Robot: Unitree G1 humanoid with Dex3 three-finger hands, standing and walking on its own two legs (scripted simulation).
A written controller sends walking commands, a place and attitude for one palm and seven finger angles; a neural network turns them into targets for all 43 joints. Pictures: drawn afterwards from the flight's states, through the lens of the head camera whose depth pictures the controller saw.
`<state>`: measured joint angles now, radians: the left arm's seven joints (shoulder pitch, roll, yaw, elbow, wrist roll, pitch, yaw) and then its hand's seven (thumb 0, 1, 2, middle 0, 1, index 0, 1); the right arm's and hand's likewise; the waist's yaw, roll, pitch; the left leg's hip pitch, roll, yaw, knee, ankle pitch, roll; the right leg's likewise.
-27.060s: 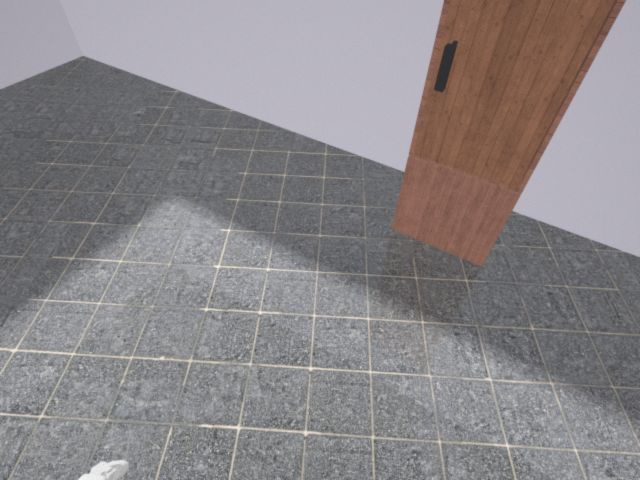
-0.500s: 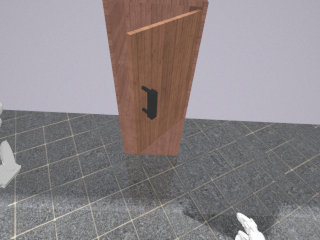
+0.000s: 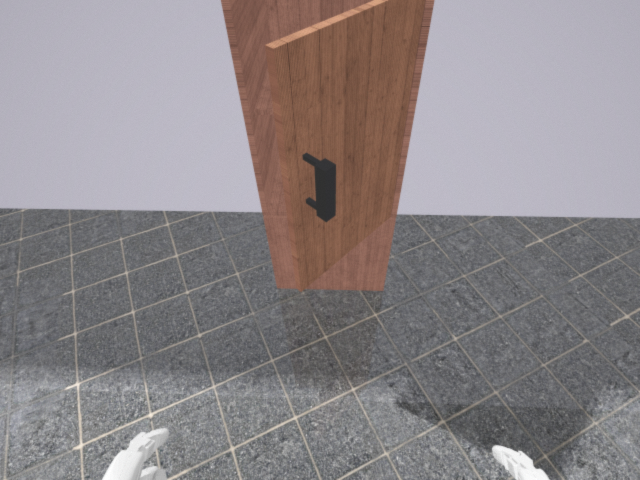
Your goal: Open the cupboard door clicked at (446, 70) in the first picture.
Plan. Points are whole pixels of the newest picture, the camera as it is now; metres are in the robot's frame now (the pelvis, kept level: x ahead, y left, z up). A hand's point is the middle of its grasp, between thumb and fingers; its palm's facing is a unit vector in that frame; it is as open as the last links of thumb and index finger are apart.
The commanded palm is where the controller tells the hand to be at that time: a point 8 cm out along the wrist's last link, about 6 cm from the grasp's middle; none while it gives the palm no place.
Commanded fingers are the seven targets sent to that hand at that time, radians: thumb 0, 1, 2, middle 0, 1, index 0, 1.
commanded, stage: let the arm hang, fingers relaxed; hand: left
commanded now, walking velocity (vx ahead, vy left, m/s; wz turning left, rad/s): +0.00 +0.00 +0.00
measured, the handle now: (317, 186) +0.61 +0.03 +0.00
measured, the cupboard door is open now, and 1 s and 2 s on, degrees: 48 48 48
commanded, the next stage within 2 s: look to check the result in 0.88 s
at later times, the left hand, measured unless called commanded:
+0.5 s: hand out of the picture +0.00 +0.24 -0.15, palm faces +0.02 -0.94 -0.35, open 7.3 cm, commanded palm none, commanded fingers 0.00 0.90 0.90 -0.20 -0.30 -0.20 -0.30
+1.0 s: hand out of the picture +0.09 +0.22 -0.14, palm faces -0.02 -0.95 -0.30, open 7.3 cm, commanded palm none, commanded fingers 0.00 0.90 0.90 -0.20 -0.30 -0.20 -0.30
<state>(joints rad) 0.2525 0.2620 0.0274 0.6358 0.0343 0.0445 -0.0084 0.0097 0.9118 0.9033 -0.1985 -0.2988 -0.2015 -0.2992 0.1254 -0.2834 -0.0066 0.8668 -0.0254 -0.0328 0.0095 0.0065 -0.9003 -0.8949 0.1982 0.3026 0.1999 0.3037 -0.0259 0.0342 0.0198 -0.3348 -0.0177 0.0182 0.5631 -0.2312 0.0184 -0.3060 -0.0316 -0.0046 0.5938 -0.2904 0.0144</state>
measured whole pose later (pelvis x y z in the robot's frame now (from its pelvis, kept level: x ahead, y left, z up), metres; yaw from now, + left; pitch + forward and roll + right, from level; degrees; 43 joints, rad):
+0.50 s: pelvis +0.00 -0.01 +0.01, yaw +1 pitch -2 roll +0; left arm 0.22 0.31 0.02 1.14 0.01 0.01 0.01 0.01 0.92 0.90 -0.20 -0.30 -0.20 -0.30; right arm 0.21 -0.25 -0.01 1.12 -0.03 0.01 0.00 0.00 -0.90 -0.90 0.20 0.30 0.20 0.30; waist 0.00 0.04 0.06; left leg -0.23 0.00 -0.01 0.41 -0.15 0.00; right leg -0.18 -0.01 -0.03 0.41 -0.20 0.00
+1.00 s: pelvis +0.01 -0.01 +0.02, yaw +0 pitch -2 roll +0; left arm 0.10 0.29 0.01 1.13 0.01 -0.01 0.00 0.00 0.91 0.90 -0.20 -0.30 -0.21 -0.30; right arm 0.13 -0.30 -0.01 1.13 -0.03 0.00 0.00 0.00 -0.90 -0.90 0.20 0.30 0.20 0.30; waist -0.01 0.01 0.06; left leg -0.17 0.01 0.00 0.34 -0.14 -0.01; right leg -0.12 0.00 -0.03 0.33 -0.18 0.00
